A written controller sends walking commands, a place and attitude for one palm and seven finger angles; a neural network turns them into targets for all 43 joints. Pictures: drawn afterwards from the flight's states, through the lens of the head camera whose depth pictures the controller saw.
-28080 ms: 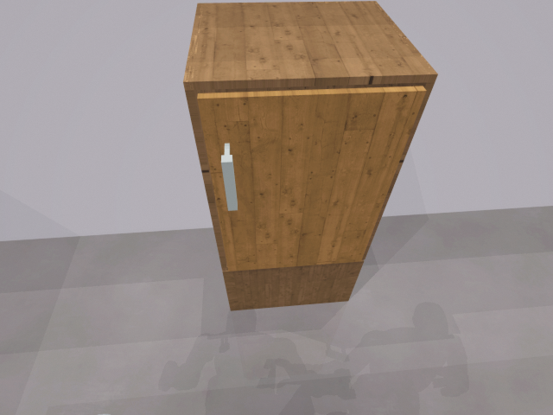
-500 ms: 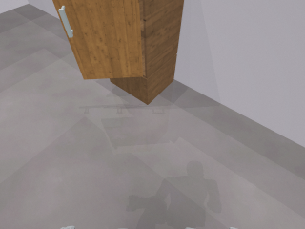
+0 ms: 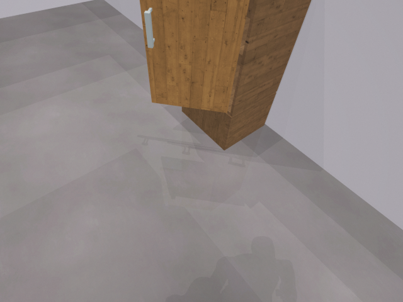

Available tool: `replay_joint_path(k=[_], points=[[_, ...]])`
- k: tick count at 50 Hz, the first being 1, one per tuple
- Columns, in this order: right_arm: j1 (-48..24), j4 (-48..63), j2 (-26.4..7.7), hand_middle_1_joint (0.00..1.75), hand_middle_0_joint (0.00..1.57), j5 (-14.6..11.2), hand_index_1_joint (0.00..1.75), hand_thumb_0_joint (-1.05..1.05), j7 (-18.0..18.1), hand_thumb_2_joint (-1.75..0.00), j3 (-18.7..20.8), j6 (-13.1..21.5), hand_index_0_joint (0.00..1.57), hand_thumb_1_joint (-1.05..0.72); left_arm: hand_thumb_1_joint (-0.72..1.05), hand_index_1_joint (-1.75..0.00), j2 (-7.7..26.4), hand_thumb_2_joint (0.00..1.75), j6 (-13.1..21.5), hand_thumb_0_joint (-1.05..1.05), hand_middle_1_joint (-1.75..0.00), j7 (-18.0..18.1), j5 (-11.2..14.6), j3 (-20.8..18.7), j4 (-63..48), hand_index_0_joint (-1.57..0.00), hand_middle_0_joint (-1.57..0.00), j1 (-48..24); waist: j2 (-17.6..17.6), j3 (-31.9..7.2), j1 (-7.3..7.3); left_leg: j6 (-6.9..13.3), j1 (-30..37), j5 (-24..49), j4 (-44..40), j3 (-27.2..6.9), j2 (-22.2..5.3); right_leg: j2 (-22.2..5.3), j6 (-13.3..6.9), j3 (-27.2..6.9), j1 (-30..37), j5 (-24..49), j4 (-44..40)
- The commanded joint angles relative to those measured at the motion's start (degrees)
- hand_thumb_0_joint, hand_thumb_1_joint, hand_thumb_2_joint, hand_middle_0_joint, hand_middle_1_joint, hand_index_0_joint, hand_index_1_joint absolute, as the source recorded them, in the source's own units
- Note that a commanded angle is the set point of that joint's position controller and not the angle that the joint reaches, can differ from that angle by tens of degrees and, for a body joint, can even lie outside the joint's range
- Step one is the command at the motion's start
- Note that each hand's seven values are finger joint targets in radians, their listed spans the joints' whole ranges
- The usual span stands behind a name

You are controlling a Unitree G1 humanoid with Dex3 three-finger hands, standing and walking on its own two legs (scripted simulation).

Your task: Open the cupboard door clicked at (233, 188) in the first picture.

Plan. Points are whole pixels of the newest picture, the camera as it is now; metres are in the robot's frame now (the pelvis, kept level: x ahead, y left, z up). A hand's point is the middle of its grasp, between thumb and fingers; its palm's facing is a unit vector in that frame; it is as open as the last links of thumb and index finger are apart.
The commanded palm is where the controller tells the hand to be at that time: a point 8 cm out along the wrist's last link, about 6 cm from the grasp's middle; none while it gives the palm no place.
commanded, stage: take the last steps up to it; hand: left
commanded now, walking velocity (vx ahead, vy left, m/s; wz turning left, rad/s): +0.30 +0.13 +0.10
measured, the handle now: (150, 28) +1.08 +0.31 -0.01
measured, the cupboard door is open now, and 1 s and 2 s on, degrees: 43 43 43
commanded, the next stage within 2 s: come to a stop and stand still in 1.20 s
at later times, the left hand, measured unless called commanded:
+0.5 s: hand (137, 257) +0.23 +0.17 -0.15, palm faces +0.10 -0.98 -0.19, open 7.3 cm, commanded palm none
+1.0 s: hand (110, 215) +0.33 +0.27 -0.16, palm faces +0.12 -0.98 -0.17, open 7.4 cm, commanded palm none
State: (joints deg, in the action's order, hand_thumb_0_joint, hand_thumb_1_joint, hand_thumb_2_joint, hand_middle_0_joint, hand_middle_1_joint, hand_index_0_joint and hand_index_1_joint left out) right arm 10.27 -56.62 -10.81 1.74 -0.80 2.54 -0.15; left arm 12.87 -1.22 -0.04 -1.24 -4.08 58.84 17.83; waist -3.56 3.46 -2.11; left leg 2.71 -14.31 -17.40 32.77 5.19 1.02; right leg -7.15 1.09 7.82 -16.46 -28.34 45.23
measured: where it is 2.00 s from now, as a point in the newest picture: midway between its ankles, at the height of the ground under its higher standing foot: (183, 242)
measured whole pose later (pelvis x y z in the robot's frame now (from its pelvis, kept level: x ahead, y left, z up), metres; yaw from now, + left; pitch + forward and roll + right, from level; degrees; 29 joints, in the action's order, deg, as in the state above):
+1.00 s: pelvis +0.33 +0.09 +0.01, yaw +3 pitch +0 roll +1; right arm 12.4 -57.9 -9.6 1.7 1.2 2.5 4.2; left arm 9.8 0.7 -0.6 -1.3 -3.2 60.9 14.7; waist -1.5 3.1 -1.7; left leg 3.1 -12.7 -12.8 24.9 10.0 -0.4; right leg -6.0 -0.4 5.1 -29.1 -19.7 60.6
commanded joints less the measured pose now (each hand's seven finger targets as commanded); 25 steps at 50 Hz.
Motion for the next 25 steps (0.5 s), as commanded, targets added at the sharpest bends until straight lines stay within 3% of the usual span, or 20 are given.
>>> replay_joint_path(k=[1, 3, 5, 8, 12, 14, 15, 16, 17, 18, 19, 20, 21, 22, 23, 25], points=[[10.8, 0.2, -9.5, 0.3, 0.2, -0.2, 0.3, 0.0, 2.1, -0.9, 1.4, 1.5, 0.2, -0.9, 0.9, -0.3, 3.8, 0.9, 2.3, 0.0, -0.3, -0.9, -0.4, -0.4, -7.9, -0.2, -0.2, -11.4, 12.3, 1.3, 5.44, 10.1, 10.4, -6.6, -22.7, -25.2, -19.0, -0.6, -1.0, -6.4, -24.6, 2.5, 21.0], [9.2, 0.5, -7.8, 0.3, 0.2, -0.3, 0.3, 0.0, 2.2, -0.9, 0.6, 2.6, 0.2, -0.9, 0.9, -0.3, 3.0, 0.9, 2.1, 0.0, -0.3, -1.3, -0.4, -0.2, -5.7, -0.2, -0.2, -7.9, 9.1, 1.3, 3.05, 8.6, 10.0, 4.1, -22.6, -18.4, -15.6, -0.5, -0.4, -5.8, -22.1, 8.3, 19.8], [10.1, -0.4, -7.6, 0.3, 0.2, -0.6, 0.3, 0.0, 2.2, -0.9, 0.4, 3.2, 0.2, -0.9, 0.9, -0.3, 2.4, 0.9, 1.9, 0.0, -0.3, -1.2, -0.3, 0.2, -5.0, -0.2, -0.2, -6.8, 8.0, 0.2, 2.29, 8.7, 10.5, 11.6, -22.2, -14.2, -14.2, -0.4, 0.0, -5.1, -20.1, 10.6, 16.0], [12.0, -1.9, -7.0, 0.3, 0.2, -0.6, 0.3, 0.0, 2.1, -0.9, 0.4, 3.4, 0.2, -0.9, 0.9, -0.3, 1.5, 0.9, 2.0, 0.0, -0.3, -1.2, -0.2, 0.8, -5.6, -0.2, -0.2, -8.9, 7.5, 0.9, 2.43, 9.2, 10.6, 15.2, -22.4, -11.6, -13.6, 0.1, 0.4, -3.8, -17.5, 12.4, 7.5], [14.9, -4.1, -6.6, 0.3, 0.2, -0.3, 0.3, 0.0, 1.9, -0.9, 0.4, 3.4, 0.2, -0.9, 0.9, -0.3, 0.4, 0.9, 2.4, 0.0, -0.3, -1.3, -0.1, 1.1, -7.2, -0.2, -0.2, -13.1, 8.4, 2.5, 3.62, 9.1, 9.2, 16.0, -21.1, -10.8, -13.4, 1.9, -0.1, -1.9, -12.3, 12.4, -2.7], [15.0, -4.9, -6.5, 0.3, 0.2, -0.2, 0.3, 0.0, 2.0, -0.9, 0.4, 3.3, 0.2, -0.9, 0.9, -0.3, 0.5, 0.9, 2.5, 0.0, -0.3, -1.2, -0.2, 0.9, -7.4, -0.2, -0.2, -13.0, 8.4, 3.3, 2.96, 8.8, 7.4, 15.5, -19.8, -10.8, -13.7, 2.7, -0.5, -1.4, -8.3, 12.8, -5.5], [14.8, -5.3, -6.4, 0.3, 0.2, -0.2, 0.3, 0.0, 2.0, -0.9, 0.4, 3.3, 0.2, -0.9, 0.9, -0.3, 0.6, 0.9, 2.7, 0.0, -0.3, -1.2, -0.2, 0.7, -7.2, -0.2, -0.2, -11.5, 7.7, 3.1, 2.09, 8.1, 5.8, 14.9, -17.9, -10.5, -13.1, 3.3, -0.8, -1.1, -4.2, 13.6, -8.1], [14.2, -5.5, -6.4, 0.3, 0.2, -0.3, 0.3, 0.0, 2.0, -0.9, 0.3, 3.2, 0.2, -0.9, 0.9, -0.3, 1.4, 0.9, 3.0, 0.0, -0.3, -1.1, -0.2, 0.3, -6.1, -0.2, -0.2, -7.8, 6.6, 2.2, 0.28, 6.8, 4.0, 15.5, -13.8, -9.2, -11.5, 4.3, -1.3, -0.4, 1.6, 15.1, -11.6], [13.8, -5.5, -5.7, 0.3, 0.2, -0.7, 0.3, 0.0, 2.1, -0.9, 0.3, 3.4, 0.2, -0.9, 0.9, -0.3, 3.0, 0.9, 3.4, 0.0, -0.3, -1.0, -0.3, -0.4, -4.2, -0.2, -0.2, -1.7, 3.7, -0.2, -2.44, 4.9, -0.6, 15.8, -5.5, -7.6, -8.5, 3.8, -2.2, -2.1, 12.3, 16.2, -15.5], [14.2, -4.9, -4.3, 0.3, 0.2, -1.4, 0.3, 0.0, 1.6, -0.9, 0.3, 3.8, 0.2, -0.9, 0.9, -0.3, 7.3, 0.9, 4.2, 0.0, -0.3, -0.5, -0.7, -1.5, -1.8, -0.2, -0.2, 7.1, -4.8, -5.7, -5.73, 2.1, -10.4, 8.8, 9.0, -3.2, -3.7, -6.5, -5.9, -14.5, 26.5, 11.9, -19.8], [14.6, -2.8, -2.9, 0.3, 0.2, -1.5, 0.3, 0.0, 1.5, -0.9, 0.3, 3.9, 0.2, -0.9, 0.9, -0.3, 12.1, 0.9, 4.1, 0.0, -0.3, 0.0, -0.3, -2.6, -0.1, -0.2, -0.2, 13.5, -15.2, -10.1, -6.37, -0.5, -20.6, -15.5, 26.3, -0.7, 2.3, -21.4, -12.1, -35.7, 33.7, 13.6, -29.0], [11.4, -2.6, -5.3, 0.3, 0.2, -1.0, 0.3, 0.0, 1.3, -0.9, 1.0, 3.2, 0.2, -0.9, 0.9, -0.3, 11.4, 0.9, 4.2, 0.0, -0.3, 0.4, 0.4, -2.5, -0.5, -0.2, -0.2, 11.2, -12.4, -7.3, -5.75, -0.8, -22.1, -14.9, 35.9, -6.3, -1.0, -23.0, -13.7, -39.8, 25.1, 5.2, -33.5], [8.4, -2.2, -4.9, 0.3, 0.2, -0.8, 0.3, 0.0, 1.1, -0.9, 1.4, 2.7, 0.2, -0.9, 0.9, -0.3, 8.4, 0.9, 3.9, 0.0, -0.3, 0.9, 0.4, -1.9, -1.7, -0.2, -0.2, 5.8, -7.0, -2.1, -3.7, -1.0, -23.8, -9.1, 39.1, -7.7, -3.9, -21.9, -13.0, -35.4, 18.0, -0.7, -35.2], [6.3, -2.2, -3.3, 0.3, 0.2, -0.6, 0.3, 0.0, 0.8, -0.9, 1.1, 2.3, 0.2, -0.9, 0.9, -0.3, 5.3, 0.9, 4.1, 0.0, -0.3, 1.1, 0.3, -1.1, -2.7, -0.2, -0.2, 1.9, -3.0, 2.0, -1.97, -1.5, -23.3, -3.7, 37.6, -8.5, -6.5, -19.1, -11.3, -27.8, 10.3, 1.2, -35.5], [7.0, -2.8, -1.7, 0.3, 0.2, -0.3, 0.3, 0.0, 0.4, -0.9, 0.9, 1.7, 0.2, -0.9, 0.9, -0.3, 3.0, 0.9, 4.6, 0.0, -0.3, 1.1, 0.1, -0.4, -2.9, -0.2, -0.2, 0.0, -2.2, 3.0, -0.23, -2.4, -20.6, -0.3, 35.4, -7.6, -7.3, -16.3, -9.5, -20.6, 5.5, 5.5, -36.2], [9.6, -4.0, 0.3, 0.3, 0.2, -0.1, 0.3, 0.0, 0.0, -0.9, 0.6, 0.9, 0.2, -0.9, 0.9, -0.3, 1.1, 0.9, 5.4, 0.0, -0.3, 0.9, 0.0, 0.1, -2.0, -0.2, -0.2, 0.4, -4.1, 1.6, 1.34, -3.6, -17.2, 2.8, 29.7, -5.0, -7.4, -12.3, -7.7, -12.0, 3.4, 14.0, -36.4]])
